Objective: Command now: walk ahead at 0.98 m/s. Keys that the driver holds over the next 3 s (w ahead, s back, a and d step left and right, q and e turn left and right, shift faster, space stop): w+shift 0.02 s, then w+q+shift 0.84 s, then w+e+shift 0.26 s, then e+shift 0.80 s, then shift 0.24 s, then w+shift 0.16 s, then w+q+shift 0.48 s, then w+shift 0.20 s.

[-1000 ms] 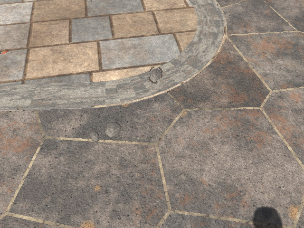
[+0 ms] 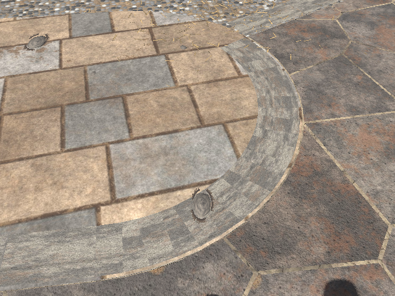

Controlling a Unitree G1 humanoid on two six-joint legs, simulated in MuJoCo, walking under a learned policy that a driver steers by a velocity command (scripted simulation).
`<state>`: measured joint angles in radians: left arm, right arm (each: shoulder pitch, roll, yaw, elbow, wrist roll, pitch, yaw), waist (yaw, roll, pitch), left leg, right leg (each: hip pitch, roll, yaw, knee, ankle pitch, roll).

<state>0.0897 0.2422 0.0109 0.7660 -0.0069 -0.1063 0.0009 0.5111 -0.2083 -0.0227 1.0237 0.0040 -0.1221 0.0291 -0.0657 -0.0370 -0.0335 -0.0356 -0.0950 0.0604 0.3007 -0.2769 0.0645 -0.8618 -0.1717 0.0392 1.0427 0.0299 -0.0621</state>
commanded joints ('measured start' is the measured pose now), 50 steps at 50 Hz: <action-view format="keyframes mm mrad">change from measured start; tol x64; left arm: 1 -94 28 -2 -67 -4 -20 -14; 50 -252 33 20 -234 -2 -31 -16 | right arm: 1 -64 -133 -12 -89 15 -32 -23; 50 -51 -134 -55 -290 15 19 -34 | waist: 1 30 26 171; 12 232 -307 -547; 50 -84 108 143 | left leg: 1 -260 224 -124 -257 165 140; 9 127 297 -190 198 865 97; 13 -771 123 -225 1203 -104 42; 33 -194 48 153 563 133 136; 36 442 306 -869 103 -161 464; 50 -254 142 -273 -126 150 168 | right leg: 1 174 25 -54 -259 233 15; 10 958 90 13 -397 -146 -45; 12 1460 -266 866 -739 -918 -194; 33 891 -109 -333 -363 1073 -17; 36 28 293 34 714 -616 47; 50 343 112 -72 -445 258 75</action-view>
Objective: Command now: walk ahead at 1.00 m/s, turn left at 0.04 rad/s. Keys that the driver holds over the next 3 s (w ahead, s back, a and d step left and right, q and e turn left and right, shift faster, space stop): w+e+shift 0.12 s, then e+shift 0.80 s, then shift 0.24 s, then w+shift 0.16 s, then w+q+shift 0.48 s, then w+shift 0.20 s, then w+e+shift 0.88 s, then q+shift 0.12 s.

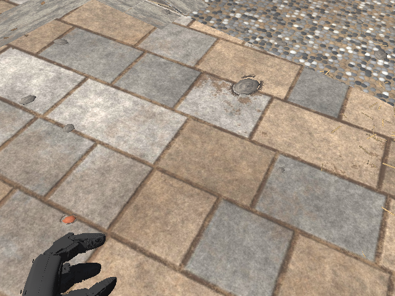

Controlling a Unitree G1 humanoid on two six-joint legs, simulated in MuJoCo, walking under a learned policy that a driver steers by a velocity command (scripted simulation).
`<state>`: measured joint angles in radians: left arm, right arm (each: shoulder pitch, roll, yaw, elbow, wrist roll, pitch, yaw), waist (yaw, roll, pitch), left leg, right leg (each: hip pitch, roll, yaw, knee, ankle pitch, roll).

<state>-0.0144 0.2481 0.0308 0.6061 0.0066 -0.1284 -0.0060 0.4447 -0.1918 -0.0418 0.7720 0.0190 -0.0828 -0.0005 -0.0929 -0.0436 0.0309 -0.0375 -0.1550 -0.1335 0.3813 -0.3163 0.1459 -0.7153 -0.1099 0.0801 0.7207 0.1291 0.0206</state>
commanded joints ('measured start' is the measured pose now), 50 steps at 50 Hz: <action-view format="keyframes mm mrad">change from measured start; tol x32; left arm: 1 -180 42 6 -86 -27 -11 -15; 6 -114 114 43 -97 -60 -28 -63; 10 537 222 63 86 -9 10 -50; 50 211 143 57 -72 -21 191 7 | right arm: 1 35 -155 -36 -21 0 -24 0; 26 -498 -175 -8 -263 -23 -8 -10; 50 -343 -277 -75 -129 -21 73 -22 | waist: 1 -75 115 92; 8 179 208 -152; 11 169 -371 -490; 15 80 203 -118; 50 85 187 -155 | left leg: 1 -172 227 -79 -210 211 80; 8 223 312 78 298 1451 -55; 9 33 264 125 646 1359 -96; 10 -399 85 96 1074 111 -152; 11 -727 -12 -58 1321 -276 -209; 28 -293 54 -50 47 383 -199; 31 259 484 -387 85 1069 37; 35 -42 432 -300 -22 367 70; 50 -169 444 109 -112 238 86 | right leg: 1 154 54 -116 -168 141 -24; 6 89 161 -187 -203 -65 -138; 9 664 150 -116 -223 51 -200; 11 1332 -230 750 -264 73 -480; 19 413 91 251 -387 534 -293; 29 482 187 399 -80 -93 -70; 31 178 349 191 351 -913 -3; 35 92 129 57 635 -617 82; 50 329 51 -117 91 -484 6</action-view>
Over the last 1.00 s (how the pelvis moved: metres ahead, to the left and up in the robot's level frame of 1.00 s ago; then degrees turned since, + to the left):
0.82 0.19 0.00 42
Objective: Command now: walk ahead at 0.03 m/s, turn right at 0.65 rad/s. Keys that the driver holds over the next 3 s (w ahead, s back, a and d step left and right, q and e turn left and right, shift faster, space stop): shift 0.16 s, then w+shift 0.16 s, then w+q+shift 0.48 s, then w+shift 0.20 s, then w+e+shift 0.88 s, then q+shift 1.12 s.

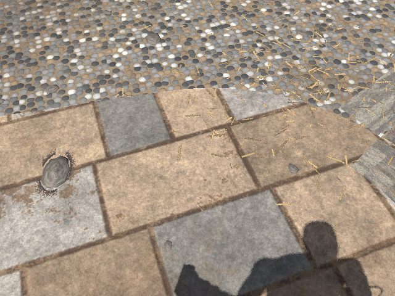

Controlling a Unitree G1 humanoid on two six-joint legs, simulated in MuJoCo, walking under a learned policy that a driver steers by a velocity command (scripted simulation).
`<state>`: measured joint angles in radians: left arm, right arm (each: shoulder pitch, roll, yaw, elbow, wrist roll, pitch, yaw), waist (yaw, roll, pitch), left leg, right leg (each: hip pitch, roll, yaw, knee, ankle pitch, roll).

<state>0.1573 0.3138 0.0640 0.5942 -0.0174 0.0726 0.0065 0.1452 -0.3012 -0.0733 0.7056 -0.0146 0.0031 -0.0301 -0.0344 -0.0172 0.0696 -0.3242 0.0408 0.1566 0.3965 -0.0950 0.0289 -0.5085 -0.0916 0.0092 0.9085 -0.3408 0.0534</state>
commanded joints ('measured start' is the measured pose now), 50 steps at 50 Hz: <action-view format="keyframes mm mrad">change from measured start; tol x32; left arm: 1 53 77 25 -54 5 -10 -10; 50 -240 -18 -38 -60 23 -221 -44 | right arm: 1 -40 -170 -44 -55 22 -12 12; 31 -133 -40 25 -121 54 -58 96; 36 495 -283 -85 55 63 -48 72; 50 338 -66 25 37 34 -102 13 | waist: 1 36 161 -194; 5 15 -295 -163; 34 -23 -84 -52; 37 -52 458 -331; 41 -16 -2 -145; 50 -48 71 46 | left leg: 1 120 254 -175 -105 17 191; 7 -361 4 -170 711 -460 -77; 16 -473 30 -187 463 -6 -48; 31 -505 97 -128 390 -123 44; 35 198 -134 71 352 -162 139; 38 686 237 -1050 -206 -803 322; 50 44 10 -326 -286 139 176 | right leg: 1 163 45 -57 -182 1 -45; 5 561 -266 409 -513 532 -280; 12 372 -158 365 -755 -331 -256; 31 592 -265 -54 -797 -7 -173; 35 353 -125 -276 -223 856 -107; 37 -331 125 -41 546 -220 -6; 38 -445 100 110 613 -157 -48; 50 -81 62 -68 -253 598 -32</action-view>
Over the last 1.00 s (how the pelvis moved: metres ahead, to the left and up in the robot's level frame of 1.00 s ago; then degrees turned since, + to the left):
0.51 -0.09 0.00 -49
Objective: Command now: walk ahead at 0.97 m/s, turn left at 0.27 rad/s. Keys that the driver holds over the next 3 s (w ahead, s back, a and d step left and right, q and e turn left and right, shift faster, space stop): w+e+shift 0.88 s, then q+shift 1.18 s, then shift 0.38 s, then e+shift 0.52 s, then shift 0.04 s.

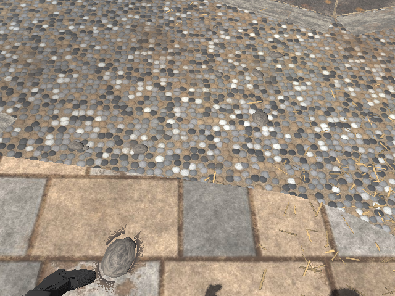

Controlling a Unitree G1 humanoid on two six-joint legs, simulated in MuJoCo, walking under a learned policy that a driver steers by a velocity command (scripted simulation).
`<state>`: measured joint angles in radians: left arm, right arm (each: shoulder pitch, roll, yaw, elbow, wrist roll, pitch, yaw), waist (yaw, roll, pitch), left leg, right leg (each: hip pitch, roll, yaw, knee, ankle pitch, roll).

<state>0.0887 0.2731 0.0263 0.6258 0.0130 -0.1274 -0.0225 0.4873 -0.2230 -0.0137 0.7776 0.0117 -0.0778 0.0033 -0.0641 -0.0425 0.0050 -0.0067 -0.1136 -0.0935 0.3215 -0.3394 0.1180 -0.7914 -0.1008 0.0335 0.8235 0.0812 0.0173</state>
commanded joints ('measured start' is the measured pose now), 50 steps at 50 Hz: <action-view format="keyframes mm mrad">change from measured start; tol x32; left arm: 1 -203 27 2 -96 -20 -24 -22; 7 -151 119 46 -104 -72 -20 -55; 10 545 202 71 91 -61 40 -16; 50 0 108 45 -129 -18 48 -49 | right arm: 1 15 -158 -36 -18 11 -23 -22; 27 -581 -154 -37 -302 14 -81 -11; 32 16 -356 -115 -168 3 -63 3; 50 -83 -329 -89 36 19 -27 -9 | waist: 1 -31 104 121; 9 290 220 -188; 11 186 -427 -427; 14 141 140 -80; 22 87 51 150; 30 -90 -64 -213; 32 -21 600 -542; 35 -66 80 -82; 50 121 105 41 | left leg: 1 -227 182 -68 -235 384 76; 9 117 281 102 514 1640 -86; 11 -718 -12 -54 1374 -176 -192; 25 -210 96 1 238 554 -185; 30 156 179 -52 243 236 -94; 32 632 613 -916 39 -423 132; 33 509 533 -851 -33 -566 85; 39 -57 381 -162 -90 138 17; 50 -10 359 177 -2 1141 -8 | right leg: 1 214 84 -100 -244 218 -10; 9 681 198 -144 -279 24 -170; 11 1440 -181 728 -317 -544 -483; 22 222 152 322 -676 -235 -288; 26 380 119 411 -583 -349 -219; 30 505 124 369 -14 61 -119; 32 8 177 181 630 -631 -74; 34 -129 72 96 680 -464 -69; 50 447 164 -111 -197 -78 -144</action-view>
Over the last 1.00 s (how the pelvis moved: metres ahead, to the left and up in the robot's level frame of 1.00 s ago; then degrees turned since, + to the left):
0.41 0.16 0.00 19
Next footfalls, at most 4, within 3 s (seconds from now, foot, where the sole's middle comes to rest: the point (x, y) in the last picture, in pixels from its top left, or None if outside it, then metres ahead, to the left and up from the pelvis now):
0.18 right None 0.42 -0.06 -0.78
0.60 left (157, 199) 0.86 0.08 -0.78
1.04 right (265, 160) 1.04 -0.38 -0.78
1.50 left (218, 129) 1.23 -0.19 -0.78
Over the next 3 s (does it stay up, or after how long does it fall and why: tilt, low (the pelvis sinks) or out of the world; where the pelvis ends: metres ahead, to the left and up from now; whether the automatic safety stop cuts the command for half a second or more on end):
stays up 1.15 -0.31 0.01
